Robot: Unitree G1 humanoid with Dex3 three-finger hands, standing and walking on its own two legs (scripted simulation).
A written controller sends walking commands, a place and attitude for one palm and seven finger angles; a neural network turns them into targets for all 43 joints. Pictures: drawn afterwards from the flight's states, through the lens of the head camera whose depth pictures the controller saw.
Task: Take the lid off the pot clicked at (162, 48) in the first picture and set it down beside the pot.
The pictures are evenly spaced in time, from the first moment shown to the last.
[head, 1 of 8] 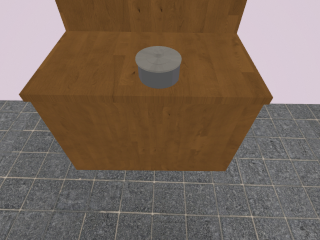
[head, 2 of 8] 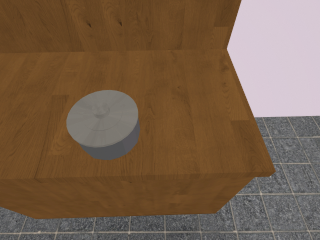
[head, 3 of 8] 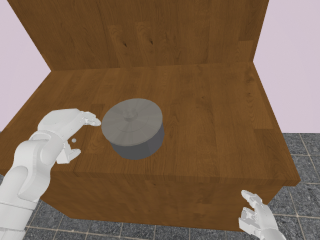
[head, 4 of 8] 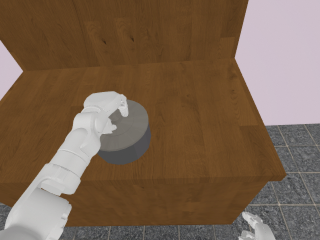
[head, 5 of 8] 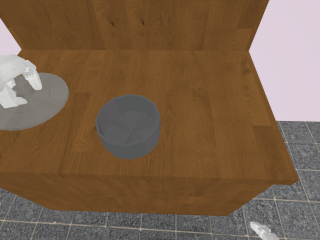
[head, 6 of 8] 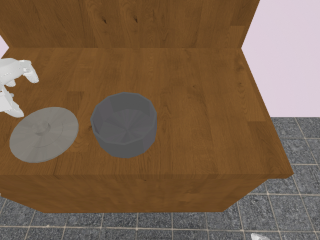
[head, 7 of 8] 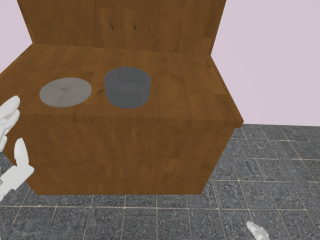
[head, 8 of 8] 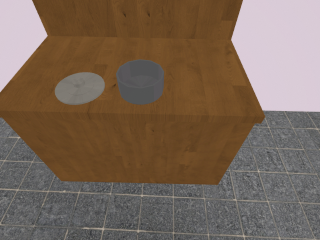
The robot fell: no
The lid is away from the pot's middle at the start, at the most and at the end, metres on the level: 0.00 0.25 0.25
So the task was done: yes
